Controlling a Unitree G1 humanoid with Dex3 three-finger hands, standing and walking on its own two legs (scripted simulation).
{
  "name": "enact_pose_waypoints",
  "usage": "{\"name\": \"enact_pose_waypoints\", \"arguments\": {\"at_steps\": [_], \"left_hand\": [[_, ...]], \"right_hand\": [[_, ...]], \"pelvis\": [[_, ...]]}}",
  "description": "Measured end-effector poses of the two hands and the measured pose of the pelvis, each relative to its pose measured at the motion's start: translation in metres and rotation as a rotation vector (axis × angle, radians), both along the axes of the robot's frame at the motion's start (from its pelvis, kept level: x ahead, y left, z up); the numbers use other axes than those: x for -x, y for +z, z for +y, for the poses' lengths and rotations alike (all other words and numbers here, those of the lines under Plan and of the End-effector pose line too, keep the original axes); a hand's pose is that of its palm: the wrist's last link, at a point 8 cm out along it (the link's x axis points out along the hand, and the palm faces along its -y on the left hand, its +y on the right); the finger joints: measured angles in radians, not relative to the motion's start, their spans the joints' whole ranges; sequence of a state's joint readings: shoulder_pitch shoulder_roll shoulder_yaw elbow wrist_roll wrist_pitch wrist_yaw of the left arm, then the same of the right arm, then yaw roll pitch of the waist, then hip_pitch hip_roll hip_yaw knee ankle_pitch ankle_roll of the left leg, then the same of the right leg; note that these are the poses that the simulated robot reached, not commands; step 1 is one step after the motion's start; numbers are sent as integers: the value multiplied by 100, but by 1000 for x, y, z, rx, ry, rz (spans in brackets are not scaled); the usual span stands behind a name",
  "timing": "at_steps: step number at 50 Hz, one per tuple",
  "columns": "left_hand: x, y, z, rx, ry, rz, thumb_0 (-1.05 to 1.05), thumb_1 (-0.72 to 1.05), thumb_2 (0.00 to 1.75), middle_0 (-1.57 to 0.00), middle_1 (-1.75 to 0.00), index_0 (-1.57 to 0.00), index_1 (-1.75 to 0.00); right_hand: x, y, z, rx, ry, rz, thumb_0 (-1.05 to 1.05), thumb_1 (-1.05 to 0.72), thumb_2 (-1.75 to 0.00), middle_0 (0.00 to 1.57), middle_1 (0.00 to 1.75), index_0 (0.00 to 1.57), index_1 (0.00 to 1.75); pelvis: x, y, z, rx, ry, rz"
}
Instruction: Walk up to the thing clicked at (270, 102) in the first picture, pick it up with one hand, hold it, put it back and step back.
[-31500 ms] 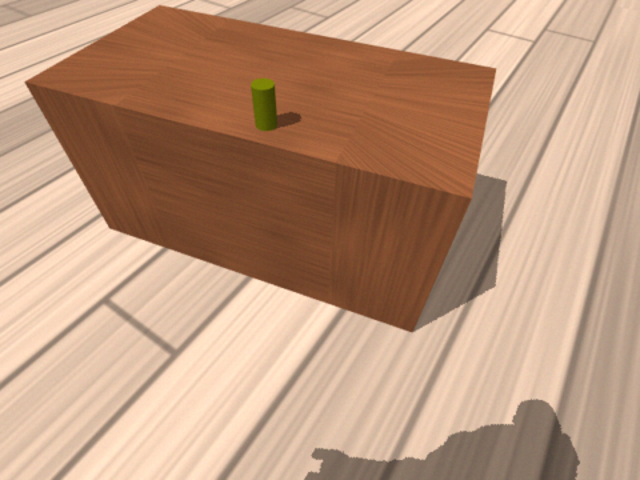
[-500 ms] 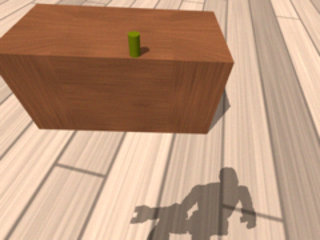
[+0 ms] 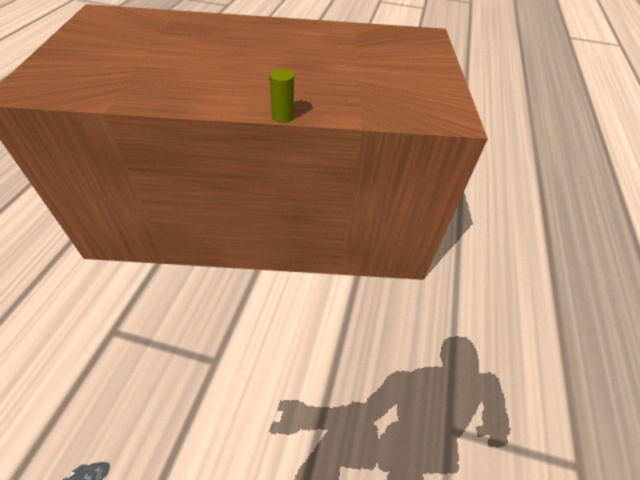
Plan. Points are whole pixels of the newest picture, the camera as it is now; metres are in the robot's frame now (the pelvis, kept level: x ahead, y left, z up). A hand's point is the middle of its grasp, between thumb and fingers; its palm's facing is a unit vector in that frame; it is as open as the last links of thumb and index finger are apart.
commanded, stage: step back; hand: left
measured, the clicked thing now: (282, 96) +0.96 +0.13 -0.06
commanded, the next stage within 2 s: stand in 0.16 s
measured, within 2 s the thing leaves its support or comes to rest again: neither
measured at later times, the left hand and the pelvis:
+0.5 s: hand out of the picture +0.07 +0.24 -0.14, palm faces -0.02 -0.94 -0.34, open 7.4 cm; pelvis -0.02 -0.01 +0.01, yaw +0 degrees
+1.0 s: hand out of the picture +0.03 +0.24 -0.14, palm faces -0.04 -0.94 -0.35, open 7.4 cm; pelvis -0.04 -0.02 +0.01, yaw -1 degrees
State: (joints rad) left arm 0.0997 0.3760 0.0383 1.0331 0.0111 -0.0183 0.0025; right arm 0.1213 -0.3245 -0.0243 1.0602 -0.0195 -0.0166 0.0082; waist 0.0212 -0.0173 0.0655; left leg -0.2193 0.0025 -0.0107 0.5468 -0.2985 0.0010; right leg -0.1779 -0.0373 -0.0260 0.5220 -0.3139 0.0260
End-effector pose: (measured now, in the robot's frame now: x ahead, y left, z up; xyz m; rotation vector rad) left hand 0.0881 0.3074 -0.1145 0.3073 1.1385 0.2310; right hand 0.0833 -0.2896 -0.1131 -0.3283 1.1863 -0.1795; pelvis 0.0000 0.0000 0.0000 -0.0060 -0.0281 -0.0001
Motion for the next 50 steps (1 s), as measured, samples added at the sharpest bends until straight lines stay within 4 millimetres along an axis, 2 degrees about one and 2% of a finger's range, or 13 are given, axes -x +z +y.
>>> {"name": "enact_pose_waypoints", "arguments": {"at_steps": [9,16,26,38,44,50], "left_hand": [[-11,9,1,-18,-2,-14,1,90,89,-20,-30,-20,-30],[2,13,-11,-1,-10,15,1,90,89,-20,-30,-20,-30],[32,10,-25,18,-21,62,1,90,89,-20,-30,-20,-30],[55,10,-26,14,-20,92,1,90,89,-20,-30,-20,-30],[59,11,-23,5,-23,96,1,90,89,-20,-30,-20,-30],[59,11,-23,4,-28,104,1,90,89,-20,-30,-20,-30]], "right_hand": [[-29,3,3,-13,2,-61,0,-90,-90,21,30,20,30],[-29,10,0,-28,6,-88,0,-90,-90,21,30,20,30],[7,11,-14,-24,-16,-37,0,-90,-90,21,30,20,30],[58,5,-23,-20,-50,47,0,-90,-90,21,30,20,30],[71,2,-23,-26,-56,69,0,-90,-90,21,30,20,30],[76,1,-22,-28,-56,83,0,-90,-90,21,30,20,30]], "pelvis": [[-1,3,1,-4,3,-8],[4,10,-3,-7,-2,-23],[20,14,-12,-5,-4,-34],[33,14,-16,-5,-9,-35],[36,14,-16,-6,-10,-31],[36,13,-16,-7,-12,-22]]}}
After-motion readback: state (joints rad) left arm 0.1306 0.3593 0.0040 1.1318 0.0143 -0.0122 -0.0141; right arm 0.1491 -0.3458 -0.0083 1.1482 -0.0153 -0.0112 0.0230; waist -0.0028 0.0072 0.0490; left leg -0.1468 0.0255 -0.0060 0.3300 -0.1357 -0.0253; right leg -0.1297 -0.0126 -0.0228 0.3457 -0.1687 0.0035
